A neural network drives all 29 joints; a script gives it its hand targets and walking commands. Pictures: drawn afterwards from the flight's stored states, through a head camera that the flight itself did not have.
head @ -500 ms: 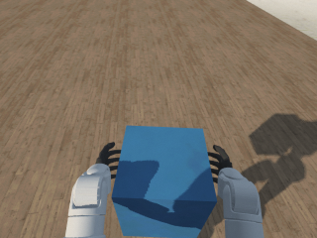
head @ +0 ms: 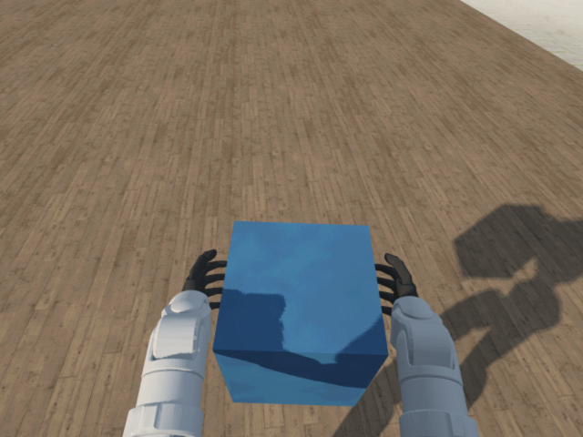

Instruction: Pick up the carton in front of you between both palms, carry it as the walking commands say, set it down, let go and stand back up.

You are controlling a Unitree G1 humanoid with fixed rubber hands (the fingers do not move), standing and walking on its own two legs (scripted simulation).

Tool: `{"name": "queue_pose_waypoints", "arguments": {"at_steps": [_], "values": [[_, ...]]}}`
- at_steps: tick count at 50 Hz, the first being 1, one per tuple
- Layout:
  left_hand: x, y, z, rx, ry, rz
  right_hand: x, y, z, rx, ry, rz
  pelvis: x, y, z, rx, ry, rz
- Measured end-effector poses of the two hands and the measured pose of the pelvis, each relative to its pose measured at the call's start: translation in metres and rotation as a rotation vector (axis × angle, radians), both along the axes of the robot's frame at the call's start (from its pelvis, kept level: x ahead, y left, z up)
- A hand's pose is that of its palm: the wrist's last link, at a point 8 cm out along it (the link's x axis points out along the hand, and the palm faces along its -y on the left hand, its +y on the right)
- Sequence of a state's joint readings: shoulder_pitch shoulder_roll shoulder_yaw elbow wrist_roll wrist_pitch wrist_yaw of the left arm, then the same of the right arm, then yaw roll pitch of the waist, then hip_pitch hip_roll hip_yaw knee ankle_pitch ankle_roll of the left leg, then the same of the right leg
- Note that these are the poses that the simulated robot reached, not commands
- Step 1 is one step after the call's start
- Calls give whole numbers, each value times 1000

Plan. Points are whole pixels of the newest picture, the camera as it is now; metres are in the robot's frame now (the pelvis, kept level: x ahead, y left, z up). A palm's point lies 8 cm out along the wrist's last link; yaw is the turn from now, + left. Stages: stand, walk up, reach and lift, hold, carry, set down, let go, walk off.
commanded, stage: carry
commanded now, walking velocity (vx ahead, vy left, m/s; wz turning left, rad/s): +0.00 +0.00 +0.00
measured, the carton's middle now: (297, 318) +0.32 +0.00 -0.04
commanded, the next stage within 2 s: hold in 0.86 s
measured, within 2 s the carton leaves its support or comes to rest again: neither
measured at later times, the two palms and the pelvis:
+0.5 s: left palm (188, 314) +0.27 +0.15 +0.04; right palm (403, 319) +0.27 -0.14 +0.04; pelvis -0.02 +0.00 +0.00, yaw +0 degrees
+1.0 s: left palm (178, 326) +0.25 +0.16 +0.04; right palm (399, 327) +0.26 -0.14 +0.05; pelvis -0.03 +0.01 +0.01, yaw +3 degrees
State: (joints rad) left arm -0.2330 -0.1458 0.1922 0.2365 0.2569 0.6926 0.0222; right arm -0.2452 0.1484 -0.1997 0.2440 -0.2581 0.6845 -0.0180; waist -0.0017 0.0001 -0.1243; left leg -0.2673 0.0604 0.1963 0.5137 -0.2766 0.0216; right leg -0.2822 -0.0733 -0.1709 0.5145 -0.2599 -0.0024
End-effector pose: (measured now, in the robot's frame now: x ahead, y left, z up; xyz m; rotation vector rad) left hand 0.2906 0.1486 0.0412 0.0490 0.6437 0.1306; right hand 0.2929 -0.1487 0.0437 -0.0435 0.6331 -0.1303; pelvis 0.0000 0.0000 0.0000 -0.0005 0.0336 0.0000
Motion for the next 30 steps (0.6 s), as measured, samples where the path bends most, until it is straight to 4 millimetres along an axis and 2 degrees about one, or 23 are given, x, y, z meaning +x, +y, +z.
{"name": "queue_pose_waypoints", "arguments": {"at_steps": [12,30], "values": [[-16,3,-1,2,25,0,-16,2,-2,-3,26,3,-8,2,0,-1,-1,1],[-24,7,-1,1,23,0,-24,6,-1,-5,23,2,-17,6,0,-3,1,1]]}}
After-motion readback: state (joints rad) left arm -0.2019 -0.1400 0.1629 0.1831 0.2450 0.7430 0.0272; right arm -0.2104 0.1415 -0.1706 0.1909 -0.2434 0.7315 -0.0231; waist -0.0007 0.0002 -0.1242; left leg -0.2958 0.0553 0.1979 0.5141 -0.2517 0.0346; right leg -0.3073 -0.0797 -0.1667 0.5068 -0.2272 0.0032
